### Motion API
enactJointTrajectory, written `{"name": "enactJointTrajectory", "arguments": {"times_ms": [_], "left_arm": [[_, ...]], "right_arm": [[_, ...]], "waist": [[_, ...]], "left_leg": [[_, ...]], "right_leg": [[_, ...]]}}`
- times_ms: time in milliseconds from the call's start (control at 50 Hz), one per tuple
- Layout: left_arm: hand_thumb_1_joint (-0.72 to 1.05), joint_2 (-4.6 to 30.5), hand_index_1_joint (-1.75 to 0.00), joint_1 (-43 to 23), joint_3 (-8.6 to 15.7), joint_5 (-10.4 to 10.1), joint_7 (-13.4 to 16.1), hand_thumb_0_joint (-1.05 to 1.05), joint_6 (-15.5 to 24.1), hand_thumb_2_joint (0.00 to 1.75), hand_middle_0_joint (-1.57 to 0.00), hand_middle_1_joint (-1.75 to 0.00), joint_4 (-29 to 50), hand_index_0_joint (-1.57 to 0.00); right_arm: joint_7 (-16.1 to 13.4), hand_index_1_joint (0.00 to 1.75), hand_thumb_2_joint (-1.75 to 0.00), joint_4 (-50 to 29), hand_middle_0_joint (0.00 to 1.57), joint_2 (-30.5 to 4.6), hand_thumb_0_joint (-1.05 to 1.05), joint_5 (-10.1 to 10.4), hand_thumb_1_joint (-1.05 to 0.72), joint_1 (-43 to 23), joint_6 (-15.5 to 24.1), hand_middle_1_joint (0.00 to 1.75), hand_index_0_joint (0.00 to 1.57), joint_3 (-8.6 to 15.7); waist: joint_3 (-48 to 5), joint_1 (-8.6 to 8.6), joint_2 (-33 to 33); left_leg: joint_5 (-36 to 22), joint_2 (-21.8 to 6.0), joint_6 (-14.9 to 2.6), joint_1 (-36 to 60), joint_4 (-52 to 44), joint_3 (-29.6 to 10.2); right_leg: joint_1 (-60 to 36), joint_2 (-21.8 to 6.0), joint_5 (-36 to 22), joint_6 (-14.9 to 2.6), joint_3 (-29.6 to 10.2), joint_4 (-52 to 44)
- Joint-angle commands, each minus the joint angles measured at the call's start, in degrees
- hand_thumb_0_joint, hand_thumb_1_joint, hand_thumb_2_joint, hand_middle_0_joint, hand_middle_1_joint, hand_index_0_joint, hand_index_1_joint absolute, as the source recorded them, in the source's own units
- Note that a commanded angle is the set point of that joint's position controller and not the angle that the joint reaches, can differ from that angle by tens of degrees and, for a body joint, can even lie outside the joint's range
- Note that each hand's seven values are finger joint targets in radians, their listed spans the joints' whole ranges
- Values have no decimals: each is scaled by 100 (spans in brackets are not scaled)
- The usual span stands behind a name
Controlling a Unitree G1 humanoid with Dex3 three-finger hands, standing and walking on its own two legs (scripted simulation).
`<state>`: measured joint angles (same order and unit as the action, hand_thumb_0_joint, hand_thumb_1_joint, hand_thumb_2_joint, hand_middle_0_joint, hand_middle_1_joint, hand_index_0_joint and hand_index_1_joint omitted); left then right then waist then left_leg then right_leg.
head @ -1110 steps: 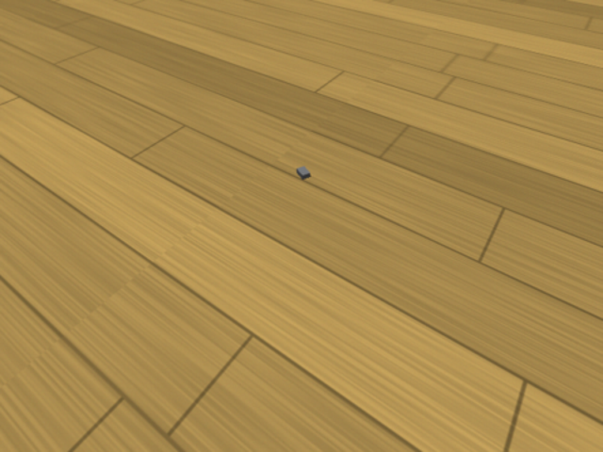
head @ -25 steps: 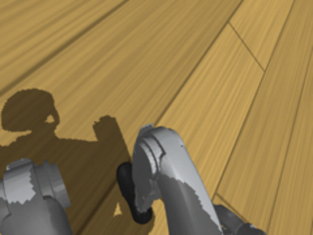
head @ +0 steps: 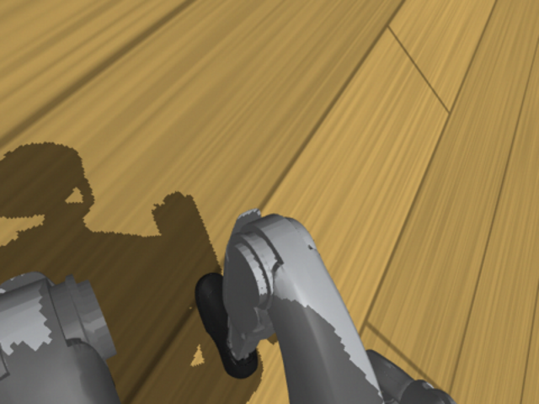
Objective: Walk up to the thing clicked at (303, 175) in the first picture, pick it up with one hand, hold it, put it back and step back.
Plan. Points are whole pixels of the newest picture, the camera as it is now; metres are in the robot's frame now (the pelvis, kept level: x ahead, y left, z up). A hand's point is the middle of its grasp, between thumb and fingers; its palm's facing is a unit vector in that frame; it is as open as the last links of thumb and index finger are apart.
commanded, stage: close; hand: left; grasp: from above
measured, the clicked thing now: out of the picture +0.41 +0.37 -0.28
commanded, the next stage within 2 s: settle in 1.08 s
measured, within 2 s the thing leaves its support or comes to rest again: leaves its support in 1.50 s
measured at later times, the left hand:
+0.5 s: hand out of the picture +0.41 +0.36 -0.25, palm faces -0.41 -0.19 -0.89, open 9.1 cm
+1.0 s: hand out of the picture +0.40 +0.36 -0.25, palm faces -0.41 -0.18 -0.89, open 7.4 cm
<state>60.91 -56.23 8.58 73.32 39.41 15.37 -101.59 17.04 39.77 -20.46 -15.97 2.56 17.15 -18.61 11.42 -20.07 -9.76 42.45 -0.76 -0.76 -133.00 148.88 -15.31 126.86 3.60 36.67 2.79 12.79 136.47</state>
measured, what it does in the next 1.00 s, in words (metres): stands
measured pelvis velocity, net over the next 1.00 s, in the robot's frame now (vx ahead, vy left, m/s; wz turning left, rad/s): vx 0.00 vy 0.00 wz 0.00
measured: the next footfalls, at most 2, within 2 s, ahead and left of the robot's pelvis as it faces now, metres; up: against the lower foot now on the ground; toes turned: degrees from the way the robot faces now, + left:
none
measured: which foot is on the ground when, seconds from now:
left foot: down 0.00-1.00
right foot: down 0.00-1.00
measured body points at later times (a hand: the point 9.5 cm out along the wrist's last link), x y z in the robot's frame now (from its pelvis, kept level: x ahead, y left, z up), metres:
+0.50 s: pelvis +0.00 +0.00 +0.00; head +0.26 +0.15 +0.33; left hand +0.43 +0.37 -0.20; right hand +0.08 -0.24 -0.05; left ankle +0.06 +0.12 -0.26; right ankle +0.12 -0.11 -0.26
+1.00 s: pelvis +0.00 +0.00 +0.00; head +0.26 +0.15 +0.34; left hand +0.42 +0.37 -0.20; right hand +0.08 -0.24 -0.05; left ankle +0.06 +0.12 -0.26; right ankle +0.12 -0.11 -0.26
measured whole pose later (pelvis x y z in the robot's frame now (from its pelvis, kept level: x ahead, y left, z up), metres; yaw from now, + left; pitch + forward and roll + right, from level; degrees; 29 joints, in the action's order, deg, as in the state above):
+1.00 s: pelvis +0.00 +0.00 +0.00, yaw +0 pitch +24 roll -16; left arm 61.6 -56.5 7.1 72.2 38.0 16.0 -100.5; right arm 15.7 37.6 -20.6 -15.7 3.5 15.4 -19.5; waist 11.2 -20.1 -9.6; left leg 41.7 -0.9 -0.9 -132.6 147.8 -15.4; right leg 126.2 3.8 35.9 2.8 12.9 135.2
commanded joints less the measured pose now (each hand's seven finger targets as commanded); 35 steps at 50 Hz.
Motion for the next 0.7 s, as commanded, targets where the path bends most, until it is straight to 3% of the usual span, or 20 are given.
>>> {"name": "enactJointTrajectory", "arguments": {"times_ms": [0, 40, 220, 280, 320, 360, 400, 420, 520, 560, 600, 680], "left_arm": [[-1, 1364, -63, -1215, 46, -137, 170, 0, -10, 58, -47, -65, 519, -48], [3, 1376, -62, -1122, 45, -120, 141, 0, -44, 55, -50, -63, 475, -52], [16, 1324, -52, -1084, -52, -139, -7, 0, -16, 44, -60, -55, 401, -63], [20, 1324, -49, -1053, -47, -125, -16, 0, -9, 41, -63, -52, 407, -65], [22, 1380, -47, -1009, 9, -153, 10, 0, 16, 40, -64, -50, 460, -67], [26, 1309, -45, -1004, -80, -141, -31, 0, 4, 37, -68, -47, 398, -71], [30, 1393, -42, -988, 8, -164, -10, 0, 25, 33, -70, -45, 385, -73], [31, 1458, -41, -1027, 64, -179, -2, 0, 24, 32, -72, -44, 473, -74], [37, 1233, -37, -1092, -68, -193, -48, 0, 19, 28, -76, -41, 414, -79], [42, 1520, -35, -864, 159, -202, -3, 0, 34, 27, -80, -38, 492, -83], [45, 1357, -33, -828, 38, -162, -42, 0, 38, 24, -82, -36, 365, -85], [51, 1263, -31, -875, 17, -216, -39, 0, 65, 21, -86, -35, 426, -90]], "right_arm": [[-67, 30, -90, 57, 20, -2005, 0, 40, -89, 1066, -6, 30, 20, 588], [-71, 30, -90, 64, 20, -1952, 0, 60, -89, 977, 0, 30, 20, 566], [-75, 30, -90, -42, 20, -1981, 0, 105, -89, 845, -29, 30, 20, 550], [-63, 30, -90, -59, 20, -1984, 0, 89, -89, 989, -45, 30, 20, 529], [-87, 30, -90, -27, 20, -1987, 0, 84, -89, 979, -53, 30, 20, 541], [-74, 30, -90, -63, 20, -1941, 0, 87, -89, 954, -51, 30, 20, 496], [-78, 30, -90, -91, 20, -2013, 0, 73, -89, 1069, -58, 30, 20, 555], [-93, 30, -90, -72, 20, -1977, 0, 96, -89, 1013, -63, 30, 20, 536], [-78, 30, -90, -105, 20, -1907, 0, 96, -89, 1047, -78, 30, 20, 493], [-127, 30, -90, -82, 20, -1990, 0, 86, -89, 1094, -119, 30, 20, 531], [-146, 30, -90, -68, 20, -1913, 0, 67, -89, 1036, -149, 30, 20, 516], [-158, 30, -90, -78, 20, -1912, 0, 57, -89, 1070, -174, 30, 20, 536]], "waist": [[-3527, -331, 3110], [-3566, -251, 3145], [-3283, -243, 3136], [-3326, -274, 3092], [-3447, -208, 3155], [-3372, -262, 3013], [-3352, -268, 3091], [-3423, -173, 3018], [-3361, -323, 2877], [-3580, -139, 3032], [-3493, -190, 3018], [-3465, -210, 2986]], "left_leg": [[-1383, -200, 44, 2601, -1695, 452], [-1479, -218, 80, 2717, -1704, 419], [-1146, -216, 106, 2629, -1877, 328], [-1285, -213, 83, 2656, -1837, 364], [-1353, -210, 100, 2688, -1885, 351], [-1349, -218, 80, 2629, -1790, 387], [-1290, -201, 67, 2605, -1844, 419], [-1285, -212, 74, 2608, -1839, 381], [-1330, -203, 45, 2530, -1724, 375], [-1424, -200, 54, 2628, -1820, 422], [-1358, -211, 60, 2563, -1802, 447], [-1284, -198, 52, 2535, -1821, 419]], "right_leg": [[-1953, 231, -1360, -348, 394, -1048], [-1944, 242, -1411, -354, 410, -993], [-1699, 207, -1119, -362, 437, -985], [-1775, 218, -1236, -346, 419, -1033], [-1860, 226, -1268, -359, 422, -1041], [-1890, 219, -1313, -336, 414, -1042], [-1933, 228, -1262, -349, 395, -1097], [-1866, 221, -1220, -345, 415, -1090], [-1854, 209, -1308, -322, 434, -1052], [-2053, 245, -1336, -348, 398, -1148], [-2044, 258, -1301, -356, 388, -1129], [-1943, 246, -1242, -352, 415, -1143]]}}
